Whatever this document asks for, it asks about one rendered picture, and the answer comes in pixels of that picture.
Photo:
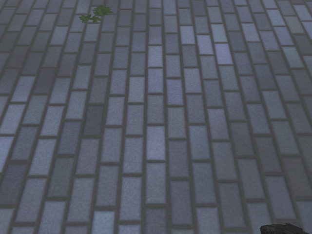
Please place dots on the robot right hand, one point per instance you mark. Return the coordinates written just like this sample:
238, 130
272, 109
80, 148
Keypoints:
281, 229

